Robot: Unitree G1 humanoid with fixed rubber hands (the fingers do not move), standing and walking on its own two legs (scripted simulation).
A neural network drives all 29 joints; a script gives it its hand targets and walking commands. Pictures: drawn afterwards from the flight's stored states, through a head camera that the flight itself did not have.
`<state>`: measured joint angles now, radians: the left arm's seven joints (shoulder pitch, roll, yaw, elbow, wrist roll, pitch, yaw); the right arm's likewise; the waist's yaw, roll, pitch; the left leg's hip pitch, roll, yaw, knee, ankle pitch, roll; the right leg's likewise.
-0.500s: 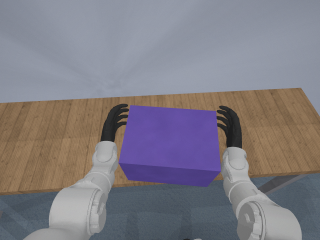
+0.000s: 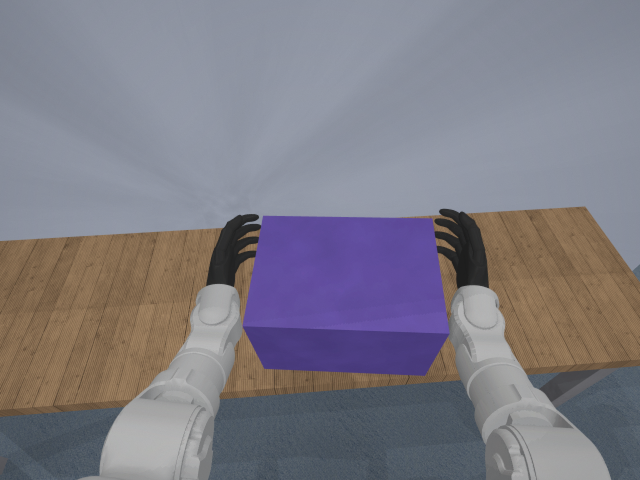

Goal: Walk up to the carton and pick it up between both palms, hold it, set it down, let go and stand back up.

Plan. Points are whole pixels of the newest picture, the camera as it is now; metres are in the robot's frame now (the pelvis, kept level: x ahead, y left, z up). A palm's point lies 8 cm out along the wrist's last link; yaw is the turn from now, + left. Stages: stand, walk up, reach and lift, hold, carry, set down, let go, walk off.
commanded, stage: reach and lift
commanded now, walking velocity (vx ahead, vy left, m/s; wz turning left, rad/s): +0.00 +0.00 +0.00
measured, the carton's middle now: (344, 296) +0.36 -0.04 -0.01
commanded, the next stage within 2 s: none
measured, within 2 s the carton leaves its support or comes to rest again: neither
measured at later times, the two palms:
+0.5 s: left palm (209, 243) +0.38 +0.13 +0.11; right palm (485, 233) +0.35 -0.20 +0.12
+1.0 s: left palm (175, 247) +0.34 +0.15 +0.16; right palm (482, 234) +0.33 -0.18 +0.15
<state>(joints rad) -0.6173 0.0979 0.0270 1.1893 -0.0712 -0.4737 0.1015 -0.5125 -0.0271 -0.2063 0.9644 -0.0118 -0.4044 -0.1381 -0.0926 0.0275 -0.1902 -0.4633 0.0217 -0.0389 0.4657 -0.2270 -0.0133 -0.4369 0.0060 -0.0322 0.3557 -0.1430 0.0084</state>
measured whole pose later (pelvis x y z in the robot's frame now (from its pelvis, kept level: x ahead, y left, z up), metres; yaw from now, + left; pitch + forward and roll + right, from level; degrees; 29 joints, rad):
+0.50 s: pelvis +0.01 +0.00 +0.01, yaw +1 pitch +2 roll -1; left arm -0.47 0.05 0.11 0.61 0.03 0.06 0.09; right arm -0.47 -0.07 -0.09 0.59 0.11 0.04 -0.17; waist -0.09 0.01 -0.11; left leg -0.17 0.02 -0.04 0.35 -0.21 -0.01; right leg -0.16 0.00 -0.03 0.27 -0.14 0.01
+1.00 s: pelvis -0.02 -0.01 +0.01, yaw +2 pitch -6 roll -1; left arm -0.50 -0.01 0.28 0.32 0.25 0.35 -0.05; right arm -0.53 0.00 -0.17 0.58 0.01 0.10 -0.14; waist -0.07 -0.05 0.00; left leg -0.05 0.01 -0.06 0.33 -0.17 -0.02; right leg -0.05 0.00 -0.05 0.28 -0.13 0.00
